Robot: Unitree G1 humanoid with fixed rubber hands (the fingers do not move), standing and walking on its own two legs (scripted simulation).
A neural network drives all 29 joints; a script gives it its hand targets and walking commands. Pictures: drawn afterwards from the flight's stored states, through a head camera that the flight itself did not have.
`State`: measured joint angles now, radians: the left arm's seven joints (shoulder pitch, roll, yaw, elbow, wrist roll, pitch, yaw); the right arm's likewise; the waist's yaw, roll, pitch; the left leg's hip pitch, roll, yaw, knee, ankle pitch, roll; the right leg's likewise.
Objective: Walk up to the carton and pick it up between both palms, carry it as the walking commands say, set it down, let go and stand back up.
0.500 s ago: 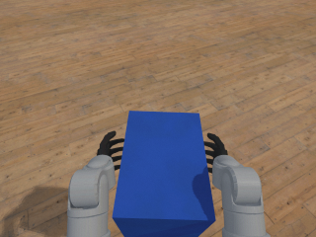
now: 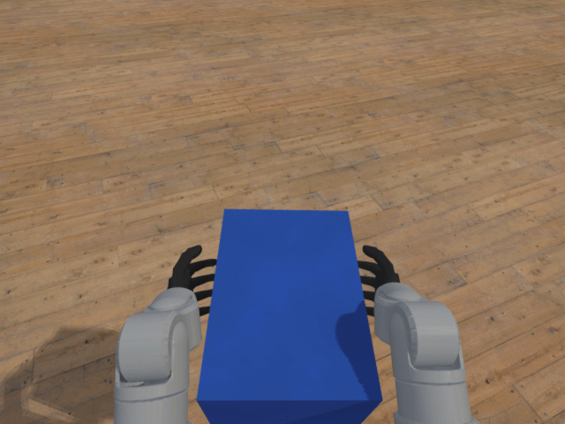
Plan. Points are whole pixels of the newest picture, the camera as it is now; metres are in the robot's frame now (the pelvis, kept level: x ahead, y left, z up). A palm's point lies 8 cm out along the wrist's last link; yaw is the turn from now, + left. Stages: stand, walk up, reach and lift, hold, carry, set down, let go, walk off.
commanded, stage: carry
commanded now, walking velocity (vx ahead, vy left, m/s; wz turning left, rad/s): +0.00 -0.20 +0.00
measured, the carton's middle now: (284, 330) +0.27 +0.02 +0.01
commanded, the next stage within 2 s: none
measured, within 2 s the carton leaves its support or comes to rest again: neither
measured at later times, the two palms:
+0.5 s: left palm (320, 337) +0.23 -0.02 +0.08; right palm (531, 351) +0.23 -0.28 +0.07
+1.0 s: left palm (436, 373) +0.19 -0.13 +0.11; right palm out of the picture +0.20 -0.39 +0.09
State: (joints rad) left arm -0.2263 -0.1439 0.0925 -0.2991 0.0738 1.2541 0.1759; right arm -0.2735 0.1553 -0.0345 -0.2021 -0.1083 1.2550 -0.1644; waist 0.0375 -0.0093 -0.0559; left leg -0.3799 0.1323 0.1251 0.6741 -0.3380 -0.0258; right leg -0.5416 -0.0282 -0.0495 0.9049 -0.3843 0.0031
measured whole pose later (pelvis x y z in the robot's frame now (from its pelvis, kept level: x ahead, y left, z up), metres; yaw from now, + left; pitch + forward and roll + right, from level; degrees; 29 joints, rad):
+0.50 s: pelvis -0.05 -0.15 -0.01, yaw +1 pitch +2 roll +0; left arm -0.28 -0.16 0.08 -0.26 0.09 1.24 0.16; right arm -0.28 0.16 -0.08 -0.25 -0.11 1.27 -0.18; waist -0.01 0.03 -0.02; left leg -0.52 0.13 0.04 1.00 -0.54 -0.05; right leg -0.48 0.03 -0.21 0.68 -0.25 -0.15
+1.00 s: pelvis -0.09 -0.28 +0.00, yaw +5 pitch +2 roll +0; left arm -0.30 -0.16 0.11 -0.24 0.09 1.25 0.16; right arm -0.29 0.16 -0.07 -0.24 -0.13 1.26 -0.17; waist 0.01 0.05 -0.09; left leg -0.33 0.13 0.03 0.66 -0.38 -0.07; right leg -0.38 -0.01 -0.07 0.67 -0.33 -0.03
